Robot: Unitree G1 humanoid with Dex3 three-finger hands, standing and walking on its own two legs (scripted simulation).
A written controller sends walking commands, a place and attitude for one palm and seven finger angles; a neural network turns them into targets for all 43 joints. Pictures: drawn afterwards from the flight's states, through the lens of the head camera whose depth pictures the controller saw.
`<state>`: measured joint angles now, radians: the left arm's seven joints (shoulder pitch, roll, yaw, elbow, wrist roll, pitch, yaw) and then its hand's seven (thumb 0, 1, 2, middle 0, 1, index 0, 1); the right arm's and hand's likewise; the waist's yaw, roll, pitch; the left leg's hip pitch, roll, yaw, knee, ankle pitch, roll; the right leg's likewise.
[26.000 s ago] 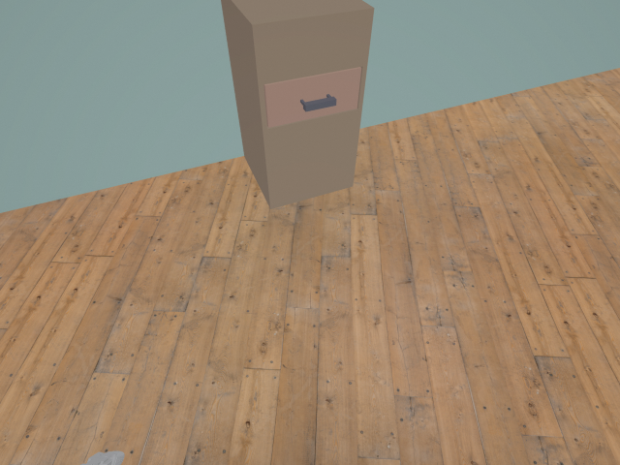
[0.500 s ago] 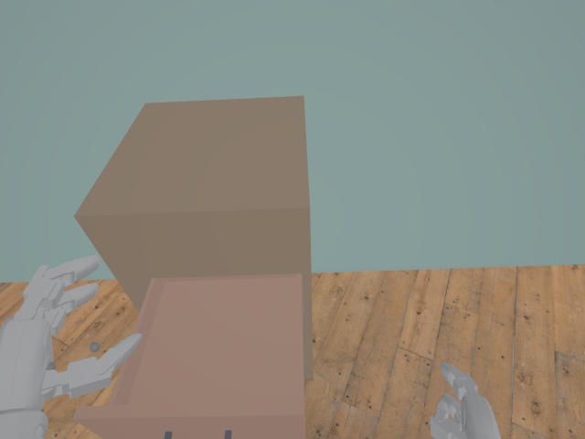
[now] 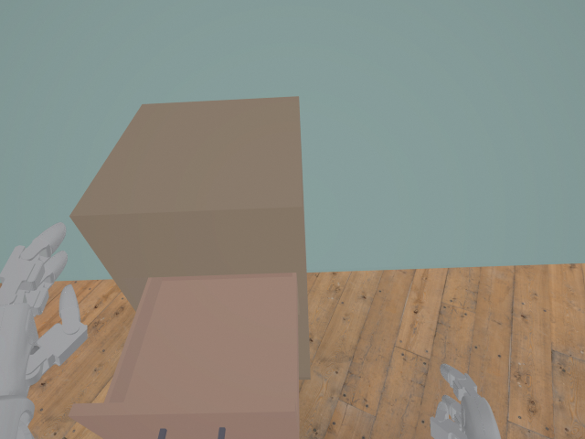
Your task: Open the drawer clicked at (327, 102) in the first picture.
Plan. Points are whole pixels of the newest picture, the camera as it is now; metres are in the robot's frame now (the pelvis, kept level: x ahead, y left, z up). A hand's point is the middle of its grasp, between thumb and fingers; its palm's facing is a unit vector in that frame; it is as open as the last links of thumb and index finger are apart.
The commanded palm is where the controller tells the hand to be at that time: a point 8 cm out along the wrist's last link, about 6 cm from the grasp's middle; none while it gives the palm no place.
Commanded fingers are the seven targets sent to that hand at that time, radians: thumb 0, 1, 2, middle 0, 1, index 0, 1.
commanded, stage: step back with the hand held close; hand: left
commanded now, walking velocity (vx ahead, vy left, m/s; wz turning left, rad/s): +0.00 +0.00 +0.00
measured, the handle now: out of the picture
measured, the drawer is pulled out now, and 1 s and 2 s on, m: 0.28 0.28 0.28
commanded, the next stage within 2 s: stop stepping back and stand still in 1.54 s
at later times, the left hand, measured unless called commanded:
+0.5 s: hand (42, 347) +0.16 +0.27 +0.15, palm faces +0.29 -0.81 -0.50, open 7.4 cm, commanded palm +0.09 +0.31 +0.18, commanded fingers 0.00 0.90 0.90 -0.20 -0.30 -0.20 -0.30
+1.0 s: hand out of the picture +0.11 +0.28 +0.16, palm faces +0.36 -0.83 -0.43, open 7.4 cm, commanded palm +0.05 +0.33 +0.18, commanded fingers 0.00 0.90 0.90 -0.20 -0.30 -0.20 -0.30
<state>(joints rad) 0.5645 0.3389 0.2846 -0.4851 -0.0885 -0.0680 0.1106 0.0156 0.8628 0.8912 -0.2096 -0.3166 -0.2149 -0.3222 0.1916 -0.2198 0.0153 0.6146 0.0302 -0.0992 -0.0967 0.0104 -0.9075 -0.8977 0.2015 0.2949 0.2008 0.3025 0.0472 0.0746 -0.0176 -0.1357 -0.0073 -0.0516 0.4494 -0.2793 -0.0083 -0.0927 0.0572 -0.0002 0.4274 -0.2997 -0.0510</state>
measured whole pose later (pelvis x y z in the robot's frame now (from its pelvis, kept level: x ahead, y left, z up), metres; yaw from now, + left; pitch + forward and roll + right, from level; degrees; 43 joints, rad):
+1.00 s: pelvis -0.08 +0.04 -0.01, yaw +0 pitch +3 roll -3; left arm 0.63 0.40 0.38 -0.63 -0.04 -0.24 0.17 0.02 0.88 0.90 -0.21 -0.30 -0.21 -0.31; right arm 0.19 -0.21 -0.01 0.60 0.02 -0.07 -0.07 0.01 -0.91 -0.90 0.20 0.30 0.20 0.30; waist -0.01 -0.01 0.00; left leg -0.45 -0.02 -0.04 0.60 -0.20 0.04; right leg -0.38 0.04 -0.01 0.54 -0.22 0.01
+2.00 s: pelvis -0.28 -0.04 +0.00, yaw +2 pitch +2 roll +2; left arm 0.62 0.33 0.33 -0.52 -0.02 -0.19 0.17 0.02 0.88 0.90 -0.21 -0.30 -0.21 -0.31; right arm 0.30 -0.24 -0.03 0.66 0.01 -0.12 -0.08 0.01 -0.91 -0.90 0.20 0.30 0.20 0.30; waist -0.03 -0.03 -0.08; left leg -0.21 0.01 0.04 0.57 -0.41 0.04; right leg -0.35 -0.06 -0.08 0.49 -0.18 -0.02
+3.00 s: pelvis -0.30 -0.04 +0.00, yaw +6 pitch -2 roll +0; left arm 0.34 0.18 0.01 1.08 0.01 0.03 0.03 0.00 0.94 0.90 -0.20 -0.30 -0.20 -0.30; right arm 0.32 -0.16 0.00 1.08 0.00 0.01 -0.04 0.00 -0.92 -0.90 0.20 0.29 0.20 0.30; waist 0.00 0.00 0.09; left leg -0.21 0.00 -0.01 0.46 -0.22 0.01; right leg -0.17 0.03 -0.01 0.43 -0.23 -0.03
